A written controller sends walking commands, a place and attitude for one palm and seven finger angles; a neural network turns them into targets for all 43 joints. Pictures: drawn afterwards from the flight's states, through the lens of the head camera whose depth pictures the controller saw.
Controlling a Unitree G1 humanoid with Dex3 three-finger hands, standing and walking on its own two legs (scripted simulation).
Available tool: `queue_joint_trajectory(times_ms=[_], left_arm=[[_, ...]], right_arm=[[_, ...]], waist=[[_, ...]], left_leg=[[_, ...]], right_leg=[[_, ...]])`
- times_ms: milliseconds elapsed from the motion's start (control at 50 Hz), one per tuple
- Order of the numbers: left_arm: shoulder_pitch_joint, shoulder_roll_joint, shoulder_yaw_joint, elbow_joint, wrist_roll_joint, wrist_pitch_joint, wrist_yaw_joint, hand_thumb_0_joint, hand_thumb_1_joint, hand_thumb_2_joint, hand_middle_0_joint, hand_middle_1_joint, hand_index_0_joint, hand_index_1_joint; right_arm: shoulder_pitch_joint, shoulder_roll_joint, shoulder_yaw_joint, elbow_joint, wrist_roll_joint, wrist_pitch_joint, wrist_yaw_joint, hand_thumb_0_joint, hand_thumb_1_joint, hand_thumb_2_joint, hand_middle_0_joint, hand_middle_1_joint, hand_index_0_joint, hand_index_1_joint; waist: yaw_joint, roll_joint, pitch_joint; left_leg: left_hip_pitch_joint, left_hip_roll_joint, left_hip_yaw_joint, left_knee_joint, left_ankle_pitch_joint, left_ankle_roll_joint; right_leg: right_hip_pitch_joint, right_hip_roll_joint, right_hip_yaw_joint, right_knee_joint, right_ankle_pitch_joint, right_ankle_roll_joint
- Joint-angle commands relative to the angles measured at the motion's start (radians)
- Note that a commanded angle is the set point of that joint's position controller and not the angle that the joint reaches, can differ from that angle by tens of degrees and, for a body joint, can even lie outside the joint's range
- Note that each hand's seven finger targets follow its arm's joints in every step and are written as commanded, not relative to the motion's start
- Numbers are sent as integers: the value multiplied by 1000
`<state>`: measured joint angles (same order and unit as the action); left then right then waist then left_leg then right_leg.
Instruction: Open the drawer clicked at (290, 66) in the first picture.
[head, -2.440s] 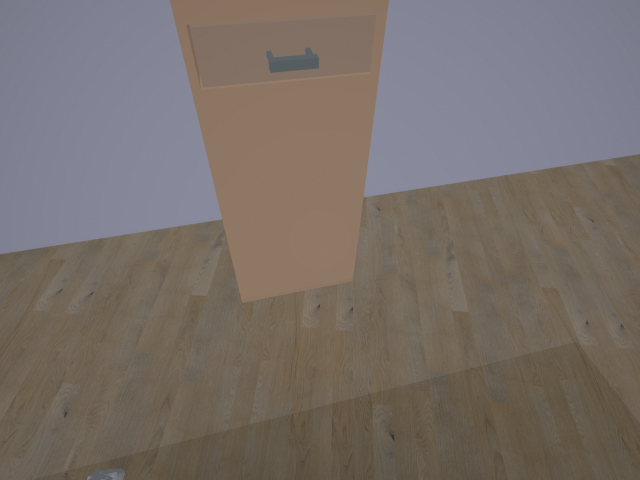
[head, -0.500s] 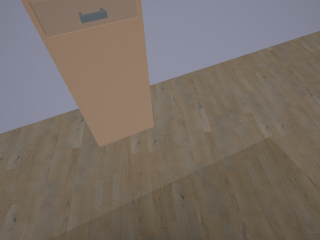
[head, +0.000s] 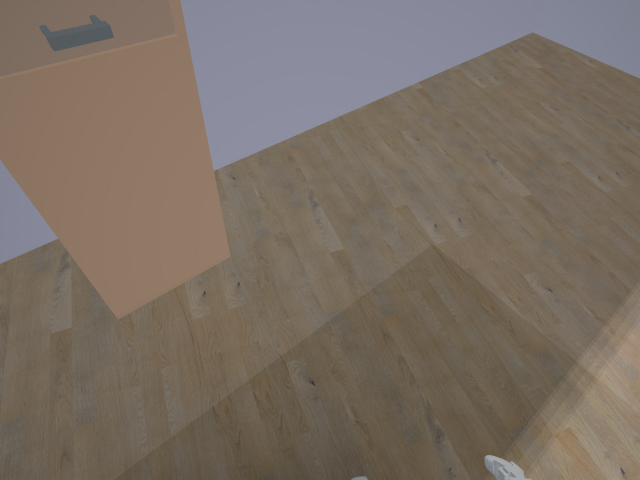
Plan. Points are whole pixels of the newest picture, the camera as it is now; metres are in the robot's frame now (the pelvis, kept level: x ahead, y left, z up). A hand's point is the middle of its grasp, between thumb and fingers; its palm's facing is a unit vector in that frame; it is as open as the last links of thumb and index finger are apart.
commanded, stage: walk to a spot facing it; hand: left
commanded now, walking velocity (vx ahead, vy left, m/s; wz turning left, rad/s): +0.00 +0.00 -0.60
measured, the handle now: (75, 30) +0.76 +0.52 +0.14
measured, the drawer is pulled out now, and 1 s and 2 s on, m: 0.00 0.00 0.00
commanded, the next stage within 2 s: turn to face it in 1.16 s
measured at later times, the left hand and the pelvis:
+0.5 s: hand (249, 448) +0.18 +0.11 -0.15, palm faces -0.30 -0.92 -0.23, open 7.4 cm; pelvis +0.03 -0.04 +0.00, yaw -19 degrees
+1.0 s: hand (299, 327) +0.38 +0.07 -0.16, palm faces -0.52 -0.84 -0.18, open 7.4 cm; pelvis +0.22 -0.07 +0.01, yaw -37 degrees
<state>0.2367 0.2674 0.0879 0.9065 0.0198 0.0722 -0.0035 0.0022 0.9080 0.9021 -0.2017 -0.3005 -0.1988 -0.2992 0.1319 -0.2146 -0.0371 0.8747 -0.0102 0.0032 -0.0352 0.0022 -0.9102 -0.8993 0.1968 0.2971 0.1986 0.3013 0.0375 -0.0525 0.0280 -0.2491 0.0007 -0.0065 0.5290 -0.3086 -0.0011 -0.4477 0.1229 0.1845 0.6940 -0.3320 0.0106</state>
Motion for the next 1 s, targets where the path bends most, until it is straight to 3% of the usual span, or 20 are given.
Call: queue_joint_trajectory(times_ms=[0, 60, 160, 240, 300, 320, 340, 360, 380, 400, 460, 640, 700, 720, 740, 760, 780, 820, 880, 980], left_arm=[[-5, 109, 46, -79, 16, -23, -24, 0, 900, 900, -200, -300, -200, -300], [-16, 68, 26, -76, 8, -17, -36, 0, 900, 900, -200, -300, -200, -300], [-136, 45, 8, -111, 0, -16, -39, 0, 900, 900, -200, -300, -200, -300], [-175, 38, -1, -119, 5, -25, -55, 0, 900, 900, -200, -300, -200, -300], [-127, 39, 4, -103, 8, -44, -60, 0, 900, 900, -200, -300, -200, -300], [-21, 61, 12, -64, 9, -55, -54, 0, 900, 900, -200, -300, -200, -300], [101, 177, 33, -29, 16, -74, -38, 0, 900, 900, -200, -300, -200, -300], [205, 284, 55, -3, -3, -72, -18, 0, 900, 900, -200, -300, -200, -300], [229, 266, 56, 4, -10, -77, 0, 0, 900, 900, -200, -300, -200, -300], [181, 241, 49, 1, -5, -86, 4, 0, 900, 900, -200, -300, -200, -300], [19, 149, 16, -33, 5, -103, 4, 0, 900, 900, -200, -300, -200, -300], [70, 149, 15, 22, 9, -123, 2, 0, 900, 900, -200, -300, -200, -300], [33, 147, 24, 20, 3, -118, 3, 0, 900, 900, -200, -300, -200, -300], [25, 119, 22, 18, -1, -117, -1, 0, 900, 900, -200, -300, -200, -300], [61, 40, 15, 4, -12, -110, -11, 0, 900, 900, -200, -300, -200, -300], [68, 7, 5, -24, -13, -113, -18, 0, 900, 900, -200, -300, -200, -300], [44, 31, 11, -16, -3, -109, -17, 0, 900, 900, -200, -300, -200, -300], [-18, 28, 19, -9, 8, -98, -40, 0, 900, 900, -200, -300, -200, -300], [46, -22, 15, 13, 14, -67, -52, 0, 900, 900, -200, -300, -200, -300], [-39, -48, 13, -27, 17, -52, -57, 0, 900, 900, -200, -300, -200, -300]], right_arm=[[-31, -178, -33, -87, -15, -15, -10, 0, -900, -900, 200, 300, 200, 300], [20, -156, -29, -74, -15, -23, -10, 0, -900, -900, 200, 300, 200, 300], [155, -192, -49, -24, -16, -20, -4, 0, -900, -900, 200, 300, 200, 300], [183, -218, -59, 3, -22, -20, 9, 0, -900, -900, 200, 300, 200, 300], [171, -225, -59, 16, -24, -23, 14, 0, -900, -900, 200, 300, 200, 300], [160, -219, -56, 16, -20, -22, 17, 0, -900, -900, 200, 300, 200, 300], [177, -156, -40, -3, -3, -21, 30, 0, -900, -900, 200, 300, 200, 300], [37, -110, -17, -86, -10, -20, 37, 0, -900, -900, 200, 300, 200, 300], [-36, -149, -25, -107, -13, -23, 32, 0, -900, -900, 200, 300, 200, 300], [-71, -143, -29, -100, -12, -30, 37, 0, -900, -900, 200, 300, 200, 300], [40, -122, -38, -34, -22, -23, 48, 0, -900, -900, 200, 300, 200, 300], [-9, -85, -38, -65, -9, -45, 63, 0, -900, -900, 200, 300, 200, 300], [118, -108, -45, -24, -8, -62, 46, 0, -900, -900, 200, 300, 200, 300], [268, -158, -56, 23, -12, -70, 30, 0, -900, -900, 200, 300, 200, 300], [417, -278, -85, 60, -28, -76, 19, 0, -900, -900, 200, 300, 200, 300], [463, -310, -75, 65, -29, -69, 16, 0, -900, -900, 200, 300, 200, 300], [366, -263, -63, 58, -22, -65, 15, 0, -900, -900, 200, 300, 200, 300], [219, -150, -37, 28, -20, -73, 14, 0, -900, -900, 200, 300, 200, 300], [177, -92, -27, 46, -15, -91, 8, 0, -900, -900, 200, 300, 200, 300], [241, -89, -40, 86, -11, -99, 7, 0, -900, -900, 200, 300, 200, 300]], waist=[[4, 213, 34], [-12, 209, 23], [-74, 208, 9], [-99, 252, -7], [-62, 214, -18], [-5, 146, -65], [46, -121, -152], [113, -300, -114], [123, -198, -86], [101, -160, -23], [-18, -61, 27], [-19, -96, 63], [-85, -67, 28], [-149, 36, -51], [-194, 330, -175], [-175, 426, -169], [-149, 343, -118], [-91, 228, 79], [-28, 189, 61], [-41, 141, 58]], left_leg=[[-41, 334, -213, -294, 95, 141], [64, 262, -60, -225, 328, 132], [193, 320, -10, -184, 502, 156], [154, 354, 24, -205, 194, 136], [86, 353, 71, -116, 71, 87], [9, 313, 133, 51, 48, 39], [-260, 231, 251, 356, -53, -28], [-526, 112, 185, 601, -356, -66], [-575, 145, 50, 655, -283, -51], [-582, 162, 36, 684, -212, -52], [-409, 166, 57, 554, -71, -75], [-249, 98, 95, 213, 42, -65], [24, 57, 118, 33, 92, -50], [229, 73, 98, -42, 78, -38], [428, 339, -219, -121, -39, 26], [424, 513, -489, -287, -182, 103], [284, 534, -489, -349, -398, 113], [44, 449, -318, -395, -390, 91], [-7, 363, -20, -364, -111, 58], [142, 370, 114, -360, 87, 102]], right_leg=[[-143, -95, -95, 524, -81, 58], [-167, -119, -148, 516, -42, 69], [-126, -164, -211, 275, -87, 75], [-2, -155, -278, 85, -128, 48], [165, -129, -311, -112, -75, 16], [349, -115, -319, -242, 12, -7], [652, -321, -50, -363, -109, -93], [674, -533, 337, -443, 28, -199], [617, -536, 353, -454, 20, -244], [543, -500, 335, -464, -44, -248], [331, -390, 91, -450, 64, -195], [266, -329, 75, -437, 128, -171], [188, -282, 53, -298, 214, -137], [139, -213, 6, -87, 291, -107], [-27, -78, -120, 249, 7, -51], [-179, -38, -156, 492, -257, -31], [-197, -107, -120, 607, -212, -44], [-223, -194, -149, 645, -43, -38], [-160, -225, -181, 581, 76, -11], [-269, -257, -217, 403, 160, 24]])
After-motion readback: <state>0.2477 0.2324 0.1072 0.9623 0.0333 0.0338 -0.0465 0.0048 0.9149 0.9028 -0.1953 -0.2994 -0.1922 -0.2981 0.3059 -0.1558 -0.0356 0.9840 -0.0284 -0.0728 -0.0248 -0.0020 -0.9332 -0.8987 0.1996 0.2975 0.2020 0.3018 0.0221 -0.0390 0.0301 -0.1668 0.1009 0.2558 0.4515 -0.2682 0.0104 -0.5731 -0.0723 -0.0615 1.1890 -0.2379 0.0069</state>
